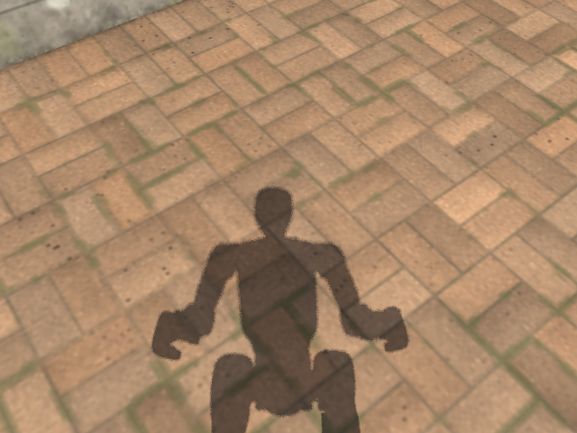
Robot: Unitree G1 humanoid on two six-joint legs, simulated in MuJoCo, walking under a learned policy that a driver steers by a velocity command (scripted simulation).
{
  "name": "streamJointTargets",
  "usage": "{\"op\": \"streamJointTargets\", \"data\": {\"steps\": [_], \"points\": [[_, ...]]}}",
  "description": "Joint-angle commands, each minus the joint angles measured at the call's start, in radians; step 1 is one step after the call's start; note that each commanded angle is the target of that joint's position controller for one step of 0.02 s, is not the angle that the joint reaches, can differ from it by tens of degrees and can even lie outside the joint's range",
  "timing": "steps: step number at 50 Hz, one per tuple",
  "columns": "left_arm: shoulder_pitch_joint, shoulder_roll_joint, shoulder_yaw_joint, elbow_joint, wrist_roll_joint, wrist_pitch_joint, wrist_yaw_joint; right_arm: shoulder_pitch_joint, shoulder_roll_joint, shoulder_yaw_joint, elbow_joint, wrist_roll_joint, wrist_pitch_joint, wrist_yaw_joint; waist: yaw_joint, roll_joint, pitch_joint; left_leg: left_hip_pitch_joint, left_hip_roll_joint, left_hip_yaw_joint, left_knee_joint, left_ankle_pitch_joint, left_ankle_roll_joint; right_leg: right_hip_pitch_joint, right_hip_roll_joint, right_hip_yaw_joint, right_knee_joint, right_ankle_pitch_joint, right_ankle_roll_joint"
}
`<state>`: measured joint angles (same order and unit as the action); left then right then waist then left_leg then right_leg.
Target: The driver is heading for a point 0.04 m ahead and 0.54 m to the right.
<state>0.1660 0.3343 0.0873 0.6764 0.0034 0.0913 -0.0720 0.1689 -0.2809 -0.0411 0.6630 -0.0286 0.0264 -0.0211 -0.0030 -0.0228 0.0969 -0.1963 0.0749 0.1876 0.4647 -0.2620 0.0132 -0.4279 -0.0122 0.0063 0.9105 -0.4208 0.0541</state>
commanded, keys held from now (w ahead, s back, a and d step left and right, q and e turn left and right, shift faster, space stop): e+shift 0.42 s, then w+e+shift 0.58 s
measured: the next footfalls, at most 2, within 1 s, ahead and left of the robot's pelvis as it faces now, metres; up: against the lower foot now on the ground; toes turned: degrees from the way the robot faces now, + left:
right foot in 0.12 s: +0.03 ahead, -0.12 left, +0.00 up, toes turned -9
left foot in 0.56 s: +0.15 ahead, +0.04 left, +0.00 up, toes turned -39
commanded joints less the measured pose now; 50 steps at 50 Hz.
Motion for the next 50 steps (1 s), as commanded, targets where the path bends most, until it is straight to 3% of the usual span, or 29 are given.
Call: {"op": "streamJointTargets", "data": {"steps": [1, 3, 4, 5, 6, 7, 8, 10, 12, 15, 21, 22, 24, 25, 26, 27, 28, 29, 30, 31, 32, 33, 35, 40, 43, 46, 48, 50], "points": [[-0.061, 0.051, 0.005, -0.105, -0.01, -0.013, 0.002, 0.041, -0.19, -0.062, -0.038, 0.007, -0.01, 0.016, -0.039, 0.236, -0.146, 0.142, 0.228, -0.064, -0.032, 0.576, 0.128, 0.04, 0.024, -0.099, -0.14, -0.008, -0.025], [-0.061, 0.057, 0.01, -0.113, -0.003, -0.013, 0.01, 0.053, -0.197, -0.067, -0.035, 0.022, -0.009, 0.027, -0.031, 0.241, -0.153, 0.125, 0.255, -0.041, 0.03, 0.546, 0.097, 0.098, 0.035, -0.115, -0.241, 0.009, -0.048], [-0.029, 0.058, 0.013, -0.108, 0.006, -0.016, 0.017, 0.047, -0.198, -0.069, -0.035, 0.034, -0.006, 0.03, 0.0, 0.217, -0.162, 0.082, 0.258, -0.014, 0.1, 0.501, 0.064, 0.17, 0.042, -0.111, -0.34, 0.069, -0.067], [0.053, 0.082, 0.023, -0.081, 0.02, -0.028, 0.031, 0.058, -0.193, -0.07, -0.029, 0.039, -0.003, 0.034, 0.053, 0.126, -0.187, -0.023, 0.235, 0.024, 0.244, 0.394, 0.01, 0.317, 0.034, -0.04, -0.475, 0.193, -0.095], [0.107, 0.212, 0.051, -0.074, 0.032, -0.042, 0.049, 0.09, -0.148, -0.06, -0.053, 0.03, 0.002, 0.038, 0.059, -0.145, -0.186, -0.288, 0.131, 0.071, 0.51, -0.09, -0.056, 0.477, -0.179, 0.308, -0.587, 0.449, -0.154], [0.151, 0.331, 0.085, -0.084, 0.002, -0.045, 0.052, -0.002, -0.095, -0.038, -0.147, 0.002, 0.017, 0.028, 0.078, -0.279, -0.213, -0.498, -0.014, -0.063, 0.65, -0.449, -0.109, 0.477, -0.363, 0.591, -0.543, 0.817, -0.341], [0.18, 0.266, 0.08, -0.078, -0.009, -0.048, 0.054, -0.047, -0.135, -0.043, -0.134, -0.006, 0.026, 0.017, 0.121, -0.138, -0.233, -0.521, 0.021, -0.172, 0.721, -0.407, -0.111, 0.519, -0.325, 0.505, -0.523, 0.799, -0.372], [0.043, 0.178, 0.046, -0.082, 0.001, -0.038, 0.071, -0.031, -0.136, -0.045, -0.104, 0.016, 0.017, 0.013, 0.038, -0.1, -0.11, -0.488, 0.044, -0.204, 0.662, -0.218, -0.098, 0.377, -0.182, 0.351, -0.542, 0.617, -0.3], [-0.016, 0.147, 0.033, -0.096, -0.001, -0.036, 0.076, 0.013, -0.157, -0.052, -0.075, -0.002, 0.019, 0.013, 0.007, -0.117, -0.121, -0.421, 0.018, -0.197, 0.641, -0.136, -0.099, 0.32, -0.11, 0.313, -0.539, 0.636, -0.271], [0.026, 0.168, 0.039, -0.078, 0.003, -0.044, 0.063, 0.019, -0.135, -0.044, -0.068, 0.004, 0.027, 0.015, 0.011, -0.066, -0.15, -0.391, -0.017, -0.209, 0.567, -0.122, -0.093, 0.304, -0.093, 0.356, -0.534, 0.593, -0.272], [0.077, 0.195, 0.05, -0.057, 0.016, -0.044, 0.052, -0.053, -0.128, -0.032, -0.092, 0.01, 0.019, 0.004, 0.042, -0.093, -0.14, -0.364, -0.088, -0.262, 0.393, -0.118, -0.061, 0.291, -0.086, 0.53, -0.525, 0.453, -0.286], [0.087, 0.2, 0.053, -0.055, 0.019, -0.045, 0.047, -0.051, -0.131, -0.03, -0.089, 0.006, 0.013, 0.008, 0.048, -0.087, -0.175, -0.32, -0.1, -0.268, 0.365, -0.123, -0.055, 0.277, -0.076, 0.566, -0.552, 0.256, -0.294], [0.058, 0.198, 0.052, -0.066, 0.029, -0.048, 0.032, -0.067, -0.139, -0.031, -0.087, 0.006, 0.004, 0.016, 0.044, -0.112, -0.152, -0.234, -0.123, -0.278, 0.278, -0.147, -0.044, 0.19, -0.054, 0.653, -0.612, -0.175, -0.297], [0.028, 0.195, 0.05, -0.074, 0.031, -0.051, 0.026, -0.053, -0.141, -0.033, -0.081, 0.014, -0.002, 0.016, 0.023, -0.126, -0.128, -0.158, -0.135, -0.281, 0.225, -0.168, -0.04, 0.122, -0.046, 0.68, -0.62, -0.25, -0.289], [-0.027, 0.186, 0.047, -0.088, 0.032, -0.055, 0.024, -0.001, -0.137, -0.033, -0.064, 0.026, -0.01, 0.01, -0.027, -0.119, -0.106, -0.017, -0.138, -0.287, 0.134, -0.166, -0.031, 0.007, -0.026, 0.676, -0.599, -0.26, -0.264], [-0.103, 0.167, 0.041, -0.105, 0.026, -0.058, 0.028, 0.105, -0.128, -0.035, -0.03, 0.035, -0.021, -0.002, -0.113, -0.075, -0.088, 0.202, -0.127, -0.277, -0.017, -0.068, -0.019, -0.161, 0.026, 0.618, -0.531, -0.28, -0.215], [-0.107, 0.105, 0.026, -0.11, 0.02, -0.07, 0.038, 0.217, -0.2, -0.055, 0.002, 0.028, -0.034, -0.02, -0.163, 0.066, -0.103, 0.402, -0.004, -0.362, -0.147, -0.165, -0.005, -0.332, 0.133, 0.455, -0.327, -0.313, -0.139], [-0.075, 0.008, -0.004, -0.136, 0.004, -0.081, 0.045, 0.232, -0.316, -0.073, -0.014, 0.001, -0.046, -0.026, -0.138, 0.287, -0.163, 0.438, 0.314, -0.782, -0.306, -0.548, 0.048, -0.429, 0.251, 0.23, 0.013, -0.218, -0.097], [-0.115, 0.097, 0.007, -0.142, 0.034, -0.087, 0.049, 0.114, -0.306, -0.075, -0.028, -0.011, -0.046, -0.023, -0.076, 0.152, -0.062, 0.242, 0.335, -0.873, -0.339, -0.622, 0.07, -0.464, 0.144, 0.221, 0.137, -0.02, -0.089], [-0.112, 0.123, 0.015, -0.136, 0.035, -0.087, 0.037, 0.063, -0.239, -0.059, -0.038, -0.005, -0.049, -0.017, -0.039, 0.125, -0.033, 0.171, 0.305, -0.783, -0.313, -0.587, 0.071, -0.445, 0.09, 0.207, 0.187, 0.069, -0.086], [-0.076, 0.123, 0.016, -0.116, 0.035, -0.084, 0.017, 0.028, -0.197, -0.047, -0.043, 0.004, -0.052, -0.009, -0.014, 0.126, -0.027, 0.145, 0.247, -0.656, -0.312, -0.497, 0.057, -0.429, 0.07, 0.184, 0.222, 0.125, -0.076], [-0.032, 0.119, 0.016, -0.095, 0.039, -0.078, -0.003, 0.021, -0.182, -0.041, -0.045, 0.01, -0.057, -0.006, -0.001, 0.153, -0.043, 0.133, 0.198, -0.547, -0.312, -0.412, 0.045, -0.404, 0.063, 0.15, 0.276, 0.167, -0.067], [-0.02, 0.102, 0.009, -0.091, 0.038, -0.067, -0.027, 0.067, -0.17, -0.038, -0.027, 0.01, -0.073, 0.0, -0.008, 0.156, -0.044, 0.116, 0.169, -0.416, -0.326, -0.334, 0.044, -0.413, 0.03, 0.108, 0.357, 0.232, -0.061], [-0.131, 0.075, -0.008, -0.115, 0.035, -0.065, -0.031, 0.224, -0.164, -0.044, 0.037, 0.002, -0.107, 0.017, -0.064, 0.112, 0.004, 0.195, 0.186, -0.239, -0.336, -0.202, 0.042, -0.536, -0.015, 0.08, 0.37, 0.328, -0.063], [-0.222, 0.064, -0.017, -0.131, 0.036, -0.071, -0.04, 0.29, -0.144, -0.04, 0.077, -0.005, -0.118, 0.018, -0.094, 0.11, 0.058, 0.239, 0.189, -0.138, -0.365, -0.118, 0.04, -0.568, -0.03, 0.03, 0.271, 0.336, -0.081], [-0.33, 0.033, -0.039, -0.161, 0.036, -0.079, -0.054, 0.347, -0.128, -0.035, 0.127, -0.011, -0.122, 0.012, -0.116, 0.103, 0.114, 0.296, 0.193, -0.04, -0.394, 0.02, 0.036, -0.569, -0.051, -0.065, 0.127, 0.299, -0.121], [-0.379, 0.007, -0.057, -0.181, 0.034, -0.084, -0.057, 0.386, -0.131, -0.033, 0.165, -0.016, -0.12, 0.006, -0.116, 0.105, 0.121, 0.354, 0.194, 0.033, -0.363, 0.295, 0.03, -0.526, -0.044, -0.137, 0.029, 0.234, -0.164], [-0.331, -0.012, -0.069, -0.169, 0.029, -0.086, -0.043, 0.352, -0.155, -0.031, 0.177, -0.014, -0.114, -0.002, -0.047, 0.122, 0.057, 0.33, 0.182, 0.129, -0.243, 0.934, 0.015, -0.29, 0.037, -0.228, -0.092, 0.17, -0.225]]}}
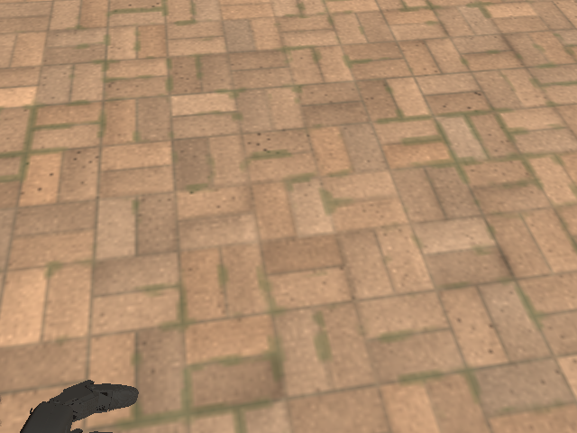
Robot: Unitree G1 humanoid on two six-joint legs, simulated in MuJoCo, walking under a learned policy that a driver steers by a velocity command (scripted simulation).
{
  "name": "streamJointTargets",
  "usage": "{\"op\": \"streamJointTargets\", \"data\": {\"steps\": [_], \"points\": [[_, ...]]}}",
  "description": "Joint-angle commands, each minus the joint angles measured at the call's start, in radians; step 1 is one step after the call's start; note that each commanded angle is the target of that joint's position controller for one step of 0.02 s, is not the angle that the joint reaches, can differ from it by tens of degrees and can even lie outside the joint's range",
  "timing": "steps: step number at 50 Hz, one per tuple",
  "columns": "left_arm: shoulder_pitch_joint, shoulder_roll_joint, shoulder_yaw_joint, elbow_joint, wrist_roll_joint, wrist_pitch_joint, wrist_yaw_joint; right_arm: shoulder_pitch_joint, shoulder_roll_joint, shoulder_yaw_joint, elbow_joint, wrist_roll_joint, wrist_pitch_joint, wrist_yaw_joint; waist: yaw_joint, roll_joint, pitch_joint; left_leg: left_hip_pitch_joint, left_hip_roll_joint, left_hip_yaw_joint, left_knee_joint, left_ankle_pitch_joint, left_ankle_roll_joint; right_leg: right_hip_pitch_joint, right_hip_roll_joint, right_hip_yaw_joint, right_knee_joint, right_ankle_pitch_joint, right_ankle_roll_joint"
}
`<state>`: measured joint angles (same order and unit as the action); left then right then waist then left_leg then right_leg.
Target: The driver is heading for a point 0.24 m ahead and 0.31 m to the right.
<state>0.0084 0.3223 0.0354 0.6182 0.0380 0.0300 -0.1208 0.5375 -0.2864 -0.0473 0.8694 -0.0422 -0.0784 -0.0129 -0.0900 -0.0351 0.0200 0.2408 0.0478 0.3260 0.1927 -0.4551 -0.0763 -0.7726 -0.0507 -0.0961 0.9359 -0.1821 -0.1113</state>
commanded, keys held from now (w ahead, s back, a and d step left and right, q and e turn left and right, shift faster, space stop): w+e+shift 0.26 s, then shift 0.74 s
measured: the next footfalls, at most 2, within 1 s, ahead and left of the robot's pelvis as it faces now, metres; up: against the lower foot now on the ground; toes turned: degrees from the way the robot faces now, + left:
right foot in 0.08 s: +0.23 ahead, -0.08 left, +0.00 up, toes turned -10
left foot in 0.48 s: +0.70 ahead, -0.10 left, +0.00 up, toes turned -23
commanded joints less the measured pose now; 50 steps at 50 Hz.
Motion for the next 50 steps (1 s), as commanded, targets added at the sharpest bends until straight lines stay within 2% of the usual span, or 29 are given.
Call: {"op": "streamJointTargets", "data": {"steps": [1, 3, 4, 5, 6, 7, 8, 10, 11, 13, 16, 18, 20, 22, 23, 24, 25, 26, 27, 29, 31, 36, 41, 43, 44, 45, 46, 48, 50], "points": [[-0.101, 0.016, -0.011, -0.088, -0.009, -0.026, 0.018, -0.016, -0.18, -0.029, -0.024, 0.003, -0.001, -0.017, 0.091, 0.16, 0.068, -0.096, 0.227, -0.005, 0.143, 1.454, 0.108, 0.18, 0.133, -0.155, -0.126, -0.105, -0.08], [0.25, 0.105, 0.032, 0.007, -0.017, -0.038, 0.046, -0.068, -0.253, -0.045, -0.042, 0.008, 0.022, -0.017, 0.264, 0.2, -0.129, -0.205, 0.279, -0.032, 0.58, 1.606, 0.14, 0.597, 0.202, -0.094, -0.171, -0.19, -0.137], [0.451, 0.159, 0.069, 0.079, -0.013, -0.041, 0.069, -0.098, -0.244, -0.043, -0.053, 0.004, 0.022, -0.007, 0.348, 0.158, -0.216, -0.429, 0.253, -0.048, 0.893, 1.296, 0.123, 0.924, 0.185, 0.024, -0.29, -0.184, -0.162], [0.341, 0.271, 0.106, 0.07, -0.027, -0.022, 0.091, -0.102, -0.112, -0.016, -0.129, 0.013, 0.012, 0.023, 0.208, -0.156, -0.219, -0.926, 0.031, -0.079, 1.267, 0.11, 0.051, 1.216, -0.073, 0.516, -0.43, -0.441, -0.241], [0.384, 0.324, 0.116, 0.031, -0.009, -0.01, 0.093, -0.204, -0.16, -0.016, -0.228, 0.022, -0.017, 0.024, 0.233, -0.055, -0.353, -1.083, -0.041, -0.293, 1.441, 0.043, 0.045, 1.286, -0.201, 0.921, -0.58, -0.464, -0.332], [0.427, 0.294, 0.113, 0.069, -0.009, -0.011, 0.106, -0.327, -0.171, -0.016, -0.258, 0.023, -0.035, 0.023, 0.257, 0.052, -0.258, -1.145, 0.012, -0.38, 1.403, 0.13, 0.058, 1.22, -0.185, 0.85, -0.633, -0.315, -0.3], [0.413, 0.258, 0.105, 0.101, -0.016, -0.025, 0.115, -0.298, -0.143, -0.002, -0.254, 0.025, -0.044, 0.017, 0.193, 0.088, -0.113, -1.111, 0.053, -0.374, 1.295, 0.143, 0.063, 1.038, -0.17, 0.763, -0.663, -0.177, -0.277], [0.304, 0.188, 0.077, 0.098, -0.013, -0.057, 0.131, -0.249, -0.13, 0.004, -0.22, -0.02, -0.017, 0.016, 0.082, 0.149, -0.001, -0.981, 0.102, -0.384, 1.167, 0.088, 0.048, 0.781, -0.048, 0.558, -0.661, -0.022, -0.23], [0.286, 0.162, 0.062, 0.091, -0.021, -0.071, 0.133, -0.201, -0.125, 0.006, -0.216, -0.033, 0.006, 0.021, 0.046, 0.091, 0.008, -0.941, 0.113, -0.385, 1.128, 0.063, 0.03, 0.692, -0.036, 0.544, -0.672, 0.02, -0.251], [0.297, 0.132, 0.048, 0.101, -0.039, -0.096, 0.123, -0.267, -0.111, 0.011, -0.246, -0.04, 0.035, 0.027, 0.037, 0.068, 0.067, -0.92, 0.125, -0.357, 1.003, 0.022, 0.002, 0.533, 0.011, 0.503, -0.72, 0.011, -0.252], [0.316, 0.135, 0.047, 0.127, -0.028, -0.114, 0.121, -0.426, -0.061, 0.035, -0.309, -0.02, 0.021, 0.04, 0.062, 0.059, 0.144, -0.837, 0.077, -0.262, 0.717, 0.296, 0.005, 0.418, 0.081, 0.375, -0.704, 0.595, -0.182], [0.382, 0.116, 0.046, 0.168, -0.045, -0.117, 0.115, -0.435, -0.022, 0.049, -0.297, -0.008, 0.005, 0.047, 0.111, 0.041, 0.072, -0.663, -0.002, -0.211, 0.517, 0.557, 0.058, 0.437, 0.119, 0.308, -0.654, 0.803, -0.097], [0.425, 0.124, 0.045, 0.2, -0.057, -0.122, 0.123, -0.439, -0.04, 0.044, -0.289, 0.004, 0.002, 0.04, 0.134, -0.004, 0.01, -0.57, -0.063, -0.219, 0.414, 0.678, 0.099, 0.548, 0.092, 0.334, -0.621, 0.866, -0.048], [0.416, 0.16, 0.056, 0.208, -0.043, -0.123, 0.14, -0.322, -0.105, 0.02, -0.247, 0.001, -0.001, 0.02, 0.078, -0.04, -0.059, -0.438, -0.109, -0.258, 0.353, 0.647, 0.117, 0.665, 0.065, 0.375, -0.464, 0.949, 0.002], [0.363, 0.185, 0.063, 0.202, -0.037, -0.121, 0.141, -0.186, -0.143, 0.004, -0.204, 0.003, -0.011, 0.01, -0.009, -0.035, -0.103, -0.32, -0.091, -0.284, 0.305, 0.69, 0.123, 0.68, 0.067, 0.364, -0.291, 0.927, 0.023], [0.307, 0.166, 0.06, 0.192, -0.042, -0.121, 0.141, -0.037, -0.172, -0.009, -0.15, -0.002, -0.024, 0.001, -0.102, -0.002, -0.139, -0.188, -0.021, -0.308, 0.215, 0.871, 0.138, 0.65, 0.123, 0.317, -0.045, 0.749, 0.049], [0.38, 0.031, 0.036, 0.172, -0.042, -0.114, 0.144, 0.016, -0.24, -0.018, -0.125, -0.014, -0.031, 0.002, -0.051, 0.266, -0.238, 0.059, 0.262, -0.498, 0.421, 1.633, 0.236, 0.419, 0.28, 0.215, 0.427, -0.391, 0.089], [0.549, 0.041, 0.033, 0.17, -0.099, -0.109, 0.16, 0.017, -0.213, -0.018, -0.15, -0.014, -0.027, 0.022, 0.019, 0.271, -0.497, 0.292, 0.468, -0.846, 0.466, 1.773, 0.402, 0.216, 0.307, 0.346, 0.657, -0.469, 0.102], [0.486, 0.094, 0.031, 0.191, -0.067, -0.103, 0.166, -0.09, -0.169, -0.023, -0.193, 0.015, -0.012, 0.024, 0.008, 0.157, -0.494, 0.172, 0.422, -0.82, 0.366, 1.555, 0.4, 0.223, 0.236, 0.349, 0.622, -0.324, 0.097], [0.371, 0.081, 0.024, 0.181, -0.025, -0.085, 0.144, -0.224, -0.048, 0.012, -0.178, 0.021, -0.009, 0.017, 0.055, 0.05, -0.245, -0.112, 0.295, -0.654, 0.26, 1.149, 0.348, 0.19, 0.15, 0.277, 0.483, -0.26, 0.105], [0.348, 0.044, 0.018, 0.174, 0.004, -0.046, 0.117, -0.191, -0.051, 0.019, -0.131, 0.031, -0.01, 0.01, 0.074, 0.062, -0.133, -0.347, 0.247, -0.551, 0.17, 1.115, 0.326, 0.284, 0.135, 0.248, 0.372, -0.241, 0.109], [0.356, -0.02, -0.015, 0.18, -0.01, -0.013, 0.11, -0.279, -0.081, 0.019, -0.096, 0.01, -0.01, 0.033, 0.15, 0.142, -0.146, -0.549, 0.174, -0.352, 0.123, 1.109, 0.302, 0.444, 0.101, 0.176, 0.021, -0.14, 0.113], [0.25, -0.005, -0.027, 0.193, -0.008, -0.007, 0.112, -0.274, -0.094, 0.012, -0.065, 0.026, 0.027, 0.043, 0.112, 0.182, -0.119, -0.603, 0.151, -0.36, 0.118, 0.577, 0.255, 0.576, 0.071, 0.115, -0.254, 0.002, 0.108], [0.233, -0.004, -0.028, 0.201, 0.004, -0.019, 0.118, -0.269, -0.077, 0.016, -0.06, 0.027, 0.048, 0.035, 0.11, 0.147, -0.07, -0.662, 0.132, -0.381, 0.161, 0.32, 0.206, 0.639, 0.059, 0.125, -0.412, 0.001, 0.081], [0.227, 0.015, -0.028, 0.196, 0.011, -0.026, 0.123, -0.234, -0.061, 0.019, -0.054, 0.016, 0.058, 0.03, 0.103, 0.082, -0.049, -0.679, 0.111, -0.382, 0.2, 0.197, 0.164, 0.648, -0.002, 0.212, -0.516, 0.001, 0.063], [0.214, 0.071, -0.024, 0.183, 0.02, -0.037, 0.134, -0.171, -0.014, 0.026, -0.062, 0.009, 0.067, 0.03, 0.049, -0.089, -0.042, -0.676, 0.025, -0.313, 0.347, 0.06, 0.119, 0.622, -0.185, 0.443, -0.634, 0.084, 0.033], [0.159, 0.086, -0.018, 0.184, -0.01, -0.031, 0.148, -0.111, 0.023, 0.039, -0.041, 0.043, 0.084, 0.019, 0.031, -0.206, -0.036, -0.548, -0.043, -0.289, 0.33, 0.009, 0.108, 0.42, -0.234, 0.484, -0.71, -0.049, -0.059], [0.094, 0.008, -0.037, 0.193, -0.023, -0.039, 0.151, -0.165, -0.02, 0.028, -0.022, 0.036, 0.096, 0.01, 0.022, -0.117, 0.02, -0.434, -0.034, -0.312, 0.273, 0.159, 0.103, 0.34, -0.111, 0.399, -0.727, -0.222, -0.002], [0.132, 0.002, -0.037, 0.226, -0.029, -0.046, 0.156, -0.181, -0.038, 0.024, -0.008, 0.024, 0.09, 0.01, 0.03, -0.1, -0.007, -0.389, -0.003, -0.329, 0.233, 0.248, 0.089, 0.384, -0.054, 0.341, -0.71, -0.2, 0.037]]}}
